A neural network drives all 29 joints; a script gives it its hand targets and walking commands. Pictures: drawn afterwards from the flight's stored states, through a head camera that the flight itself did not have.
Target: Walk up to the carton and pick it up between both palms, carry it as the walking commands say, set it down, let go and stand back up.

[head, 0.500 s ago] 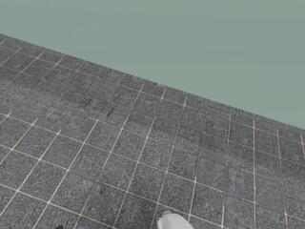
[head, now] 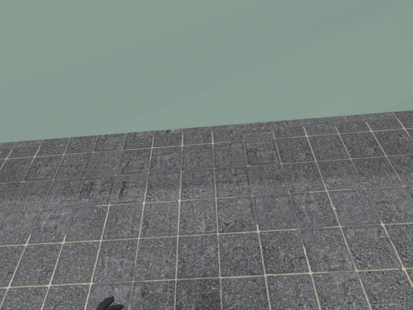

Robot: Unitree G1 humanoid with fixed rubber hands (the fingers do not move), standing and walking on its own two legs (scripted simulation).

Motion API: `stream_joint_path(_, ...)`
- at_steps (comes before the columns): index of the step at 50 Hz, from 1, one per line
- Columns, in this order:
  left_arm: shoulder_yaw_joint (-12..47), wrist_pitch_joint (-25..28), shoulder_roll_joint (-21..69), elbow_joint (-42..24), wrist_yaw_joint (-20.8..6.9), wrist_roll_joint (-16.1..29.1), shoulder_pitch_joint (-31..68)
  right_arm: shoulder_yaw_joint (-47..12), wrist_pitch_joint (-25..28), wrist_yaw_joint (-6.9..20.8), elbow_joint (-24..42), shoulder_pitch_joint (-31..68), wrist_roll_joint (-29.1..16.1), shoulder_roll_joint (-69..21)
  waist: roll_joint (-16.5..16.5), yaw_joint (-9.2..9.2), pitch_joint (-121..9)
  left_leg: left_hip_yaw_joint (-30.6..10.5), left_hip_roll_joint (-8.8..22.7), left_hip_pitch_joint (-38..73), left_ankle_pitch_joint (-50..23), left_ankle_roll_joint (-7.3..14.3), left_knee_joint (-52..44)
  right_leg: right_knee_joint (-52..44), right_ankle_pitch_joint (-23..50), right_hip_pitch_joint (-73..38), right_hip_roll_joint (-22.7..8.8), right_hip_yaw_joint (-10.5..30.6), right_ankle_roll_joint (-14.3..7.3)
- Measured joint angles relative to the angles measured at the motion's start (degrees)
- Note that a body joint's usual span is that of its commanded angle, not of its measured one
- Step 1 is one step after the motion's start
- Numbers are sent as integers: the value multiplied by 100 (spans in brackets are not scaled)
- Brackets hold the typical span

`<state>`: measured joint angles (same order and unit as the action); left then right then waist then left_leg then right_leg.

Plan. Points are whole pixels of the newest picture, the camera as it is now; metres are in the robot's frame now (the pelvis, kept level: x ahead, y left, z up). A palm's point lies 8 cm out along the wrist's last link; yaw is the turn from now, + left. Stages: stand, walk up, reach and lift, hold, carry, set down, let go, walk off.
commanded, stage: walk up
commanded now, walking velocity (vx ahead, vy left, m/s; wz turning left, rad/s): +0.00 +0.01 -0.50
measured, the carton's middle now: out of the picture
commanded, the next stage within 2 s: none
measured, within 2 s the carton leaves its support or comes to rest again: neither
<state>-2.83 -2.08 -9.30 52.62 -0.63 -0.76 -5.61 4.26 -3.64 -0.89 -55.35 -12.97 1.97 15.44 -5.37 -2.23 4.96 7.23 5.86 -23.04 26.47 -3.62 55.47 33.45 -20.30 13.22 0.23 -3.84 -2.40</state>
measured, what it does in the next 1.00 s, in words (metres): steps on the spot, turning right: left foot, then right foot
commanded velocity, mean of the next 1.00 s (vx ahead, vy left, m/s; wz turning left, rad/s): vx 0.00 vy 0.01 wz -0.50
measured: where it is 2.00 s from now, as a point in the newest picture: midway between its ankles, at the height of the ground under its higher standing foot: outside the picture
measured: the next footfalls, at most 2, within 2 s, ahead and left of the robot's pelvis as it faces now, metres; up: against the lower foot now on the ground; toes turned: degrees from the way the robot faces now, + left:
left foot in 0.34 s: +0.02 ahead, +0.12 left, +0.00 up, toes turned -4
right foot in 0.74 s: -0.07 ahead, -0.11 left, +0.00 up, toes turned -28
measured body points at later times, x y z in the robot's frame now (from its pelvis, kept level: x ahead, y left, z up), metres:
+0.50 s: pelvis -0.04 +0.03 +0.01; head +0.02 +0.07 +0.45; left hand +0.05 +0.27 -0.17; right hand +0.03 -0.24 -0.10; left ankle -0.02 +0.13 -0.73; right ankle -0.09 -0.08 -0.65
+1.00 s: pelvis -0.08 +0.02 +0.00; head -0.04 -0.03 +0.44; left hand +0.14 +0.19 -0.13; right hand -0.13 -0.24 -0.16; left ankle -0.03 +0.15 -0.70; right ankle -0.11 -0.09 -0.73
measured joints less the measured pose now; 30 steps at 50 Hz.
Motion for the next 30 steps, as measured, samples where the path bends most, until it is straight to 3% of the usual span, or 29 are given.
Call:
stream_joint_path(5,-29,17,-73,70,83,-21,-146,-88,56,61,91,329,-84,-93,81,49,82,-556,21,-111,-157,-165,203,-279,245,-85,119,158,-66)
stream_joint_path(14,-87,19,-228,-68,109,1,-454,-156,100,-51,241,885,-188,-253,500,454,156,-684,-268,214,-50,-102,-923,-141,405,303,300,437,-12)
stream_joint_path(16,-97,-36,-275,-59,109,29,-570,-171,157,-70,305,943,-222,-286,593,456,148,-645,-357,454,-203,-15,-1579,-33,403,441,361,480,44)
stream_joint_path(18,-131,-106,-393,-37,120,54,-659,-195,229,-88,335,980,-229,-420,892,421,224,-505,-478,644,-783,318,-2051,246,371,582,297,602,118)
stream_joint_path(20,-222,-152,-450,-28,140,11,-766,-264,251,-83,425,915,-176,-514,1097,435,227,-313,-452,695,-819,474,-2099,1267,-496,956,290,594,245)
stream_joint_path(22,-300,-199,-485,18,113,-35,-835,-294,253,-79,431,821,-120,-572,1190,454,206,-127,-344,815,-811,504,-2206,2349,-912,1272,260,473,357)
stream_joint_path(25,-319,-276,-550,77,-33,-70,-841,-259,218,-80,345,670,-69,-609,1232,471,127,126,-218,951,-881,500,-2410,3160,-662,1487,30,273,506)
stream_joint_path(30,-334,-273,-598,69,-102,-25,-652,-144,258,-31,324,427,-79,-608,1125,356,146,403,-116,1000,-947,484,-2487,2648,-540,1190,-301,259,622)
